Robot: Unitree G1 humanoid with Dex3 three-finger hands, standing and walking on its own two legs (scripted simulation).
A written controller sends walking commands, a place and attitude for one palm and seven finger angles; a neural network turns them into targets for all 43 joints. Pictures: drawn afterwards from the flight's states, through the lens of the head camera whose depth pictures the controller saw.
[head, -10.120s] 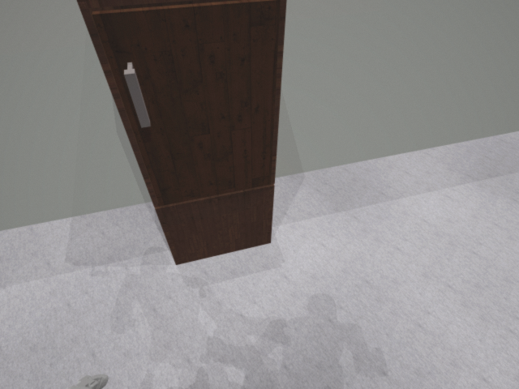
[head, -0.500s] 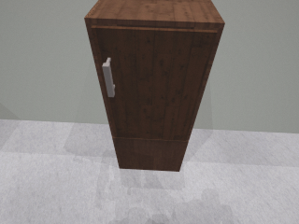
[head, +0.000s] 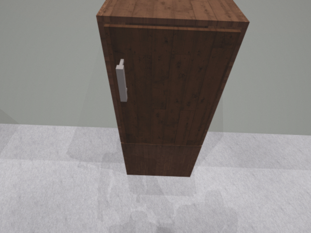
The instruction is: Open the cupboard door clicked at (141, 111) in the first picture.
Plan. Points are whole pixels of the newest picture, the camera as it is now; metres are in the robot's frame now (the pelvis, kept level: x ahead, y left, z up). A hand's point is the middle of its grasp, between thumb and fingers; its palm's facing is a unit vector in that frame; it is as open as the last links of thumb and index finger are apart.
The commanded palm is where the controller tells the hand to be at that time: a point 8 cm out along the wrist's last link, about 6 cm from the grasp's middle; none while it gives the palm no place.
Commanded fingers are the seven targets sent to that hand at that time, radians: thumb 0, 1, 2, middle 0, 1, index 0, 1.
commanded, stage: come to a stop and stand still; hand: left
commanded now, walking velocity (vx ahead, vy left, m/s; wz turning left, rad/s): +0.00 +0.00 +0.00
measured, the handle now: (123, 80) +0.56 +0.15 +0.08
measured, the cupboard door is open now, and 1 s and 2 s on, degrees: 0 0 0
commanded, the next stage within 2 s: look again from close up in 0.08 s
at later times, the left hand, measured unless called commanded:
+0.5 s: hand out of the picture -0.01 +0.19 -0.17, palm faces +0.07 -0.96 -0.26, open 7.3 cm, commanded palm none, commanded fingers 0.00 0.90 0.90 -0.20 -0.30 -0.20 -0.30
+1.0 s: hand out of the picture -0.10 +0.15 -0.17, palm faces +0.06 -0.98 -0.18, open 7.3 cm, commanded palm none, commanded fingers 0.00 0.90 0.90 -0.20 -0.30 -0.20 -0.30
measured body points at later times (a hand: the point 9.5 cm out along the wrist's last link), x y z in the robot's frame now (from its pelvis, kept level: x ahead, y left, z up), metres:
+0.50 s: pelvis -0.04 -0.01 -0.01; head -0.07 -0.02 +0.44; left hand -0.01 +0.24 -0.15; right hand +0.02 -0.27 -0.15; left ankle -0.03 +0.06 -0.74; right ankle -0.01 -0.15 -0.74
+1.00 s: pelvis -0.08 -0.03 +0.00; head -0.10 -0.01 +0.45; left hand -0.10 +0.20 -0.16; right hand -0.09 -0.27 -0.15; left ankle -0.03 +0.06 -0.74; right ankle -0.01 -0.15 -0.73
